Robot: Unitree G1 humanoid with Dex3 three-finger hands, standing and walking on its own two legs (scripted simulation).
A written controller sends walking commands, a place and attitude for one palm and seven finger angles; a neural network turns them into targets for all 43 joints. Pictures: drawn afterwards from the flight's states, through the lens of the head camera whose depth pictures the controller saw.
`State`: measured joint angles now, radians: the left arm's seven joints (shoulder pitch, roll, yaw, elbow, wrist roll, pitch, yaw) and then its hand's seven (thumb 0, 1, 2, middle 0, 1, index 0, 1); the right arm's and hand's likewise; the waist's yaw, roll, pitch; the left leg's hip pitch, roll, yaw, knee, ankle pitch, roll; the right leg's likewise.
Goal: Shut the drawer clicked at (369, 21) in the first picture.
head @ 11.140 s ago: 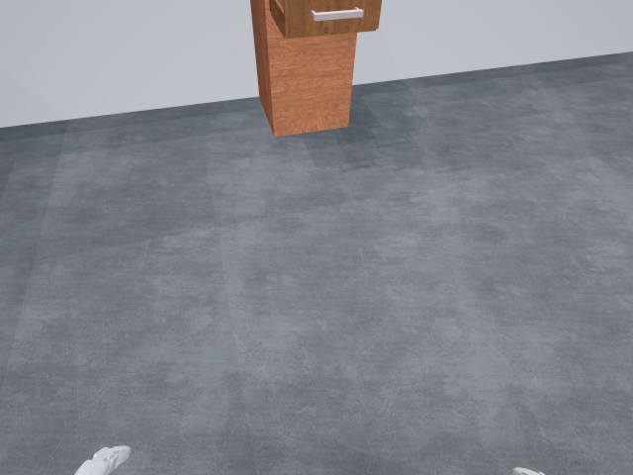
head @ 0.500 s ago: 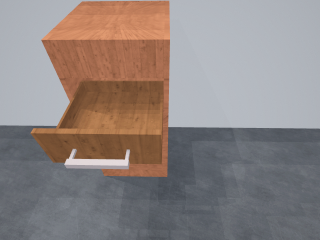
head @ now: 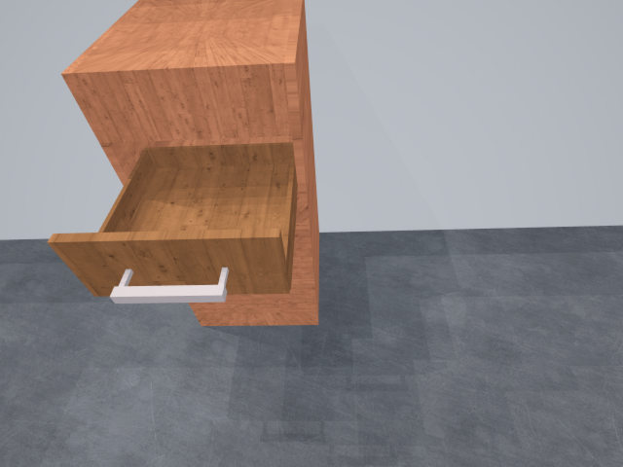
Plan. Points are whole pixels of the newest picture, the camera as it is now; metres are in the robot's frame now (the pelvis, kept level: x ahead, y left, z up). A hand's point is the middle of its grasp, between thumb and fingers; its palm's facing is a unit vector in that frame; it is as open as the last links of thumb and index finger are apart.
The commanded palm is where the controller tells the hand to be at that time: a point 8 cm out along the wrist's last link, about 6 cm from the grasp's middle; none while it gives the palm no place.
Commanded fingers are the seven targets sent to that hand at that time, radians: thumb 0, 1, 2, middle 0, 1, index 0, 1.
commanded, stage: come to a stop and stand still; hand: left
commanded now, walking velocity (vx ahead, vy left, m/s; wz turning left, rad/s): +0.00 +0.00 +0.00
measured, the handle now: (172, 284) +0.42 +0.27 -0.05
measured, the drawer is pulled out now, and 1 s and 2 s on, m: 0.28 0.28 0.28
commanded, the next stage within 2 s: look again from close up in 0.28 s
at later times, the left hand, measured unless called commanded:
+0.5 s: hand out of the picture -0.01 +0.15 -0.17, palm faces +0.06 -0.98 -0.20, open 7.3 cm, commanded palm none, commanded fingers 0.00 0.90 0.90 -0.20 -0.30 -0.20 -0.30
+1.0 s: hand out of the picture -0.06 +0.13 -0.17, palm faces +0.10 -0.97 -0.21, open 7.3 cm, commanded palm none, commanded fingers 0.00 0.90 0.90 -0.20 -0.30 -0.20 -0.30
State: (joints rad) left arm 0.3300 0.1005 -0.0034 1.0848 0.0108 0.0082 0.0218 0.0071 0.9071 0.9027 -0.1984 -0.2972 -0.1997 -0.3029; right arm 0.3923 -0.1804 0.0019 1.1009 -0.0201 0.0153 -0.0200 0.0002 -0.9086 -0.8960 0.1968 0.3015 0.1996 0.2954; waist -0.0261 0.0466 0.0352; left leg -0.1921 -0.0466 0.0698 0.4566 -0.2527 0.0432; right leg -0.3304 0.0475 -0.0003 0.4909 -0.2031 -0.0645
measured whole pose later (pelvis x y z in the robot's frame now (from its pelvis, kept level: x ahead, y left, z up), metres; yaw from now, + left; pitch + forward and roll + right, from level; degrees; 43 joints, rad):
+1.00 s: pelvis -0.03 -0.03 -0.01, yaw +1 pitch -3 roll +3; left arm 0.34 0.10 0.02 1.10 0.02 0.00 0.02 0.01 0.92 0.90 -0.20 -0.30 -0.20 -0.30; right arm 0.31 -0.15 -0.02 1.13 -0.01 0.03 -0.03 0.00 -0.91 -0.90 0.20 0.30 0.20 0.30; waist 0.02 0.03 0.03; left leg -0.27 -0.04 0.03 0.54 -0.23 0.01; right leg -0.33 0.04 0.00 0.61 -0.23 -0.07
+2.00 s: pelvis +0.08 +0.04 +0.00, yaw +2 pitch +1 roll +2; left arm 0.24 0.16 0.05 1.00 0.03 -0.01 -0.01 0.01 0.92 0.90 -0.19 -0.30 -0.20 -0.30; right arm 0.33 -0.14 -0.02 1.05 -0.03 -0.03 -0.01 0.00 -0.91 -0.90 0.20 0.30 0.20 0.30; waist 0.00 0.01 0.03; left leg -0.23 0.00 0.10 0.43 -0.22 0.02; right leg -0.39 -0.05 -0.09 0.77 -0.40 -0.04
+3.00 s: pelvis +0.08 +0.04 +0.00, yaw +1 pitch -2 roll -1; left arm 0.29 0.18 -0.01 0.93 0.02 0.01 0.04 0.01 0.91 0.90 -0.20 -0.30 -0.20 -0.30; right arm 0.25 -0.17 0.00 0.96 -0.02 0.03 0.00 0.00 -0.91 -0.90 0.20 0.30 0.20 0.30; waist 0.00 -0.01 0.01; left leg -0.27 0.00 0.05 0.55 -0.25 0.05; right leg -0.18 0.05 -0.06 0.51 -0.29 -0.05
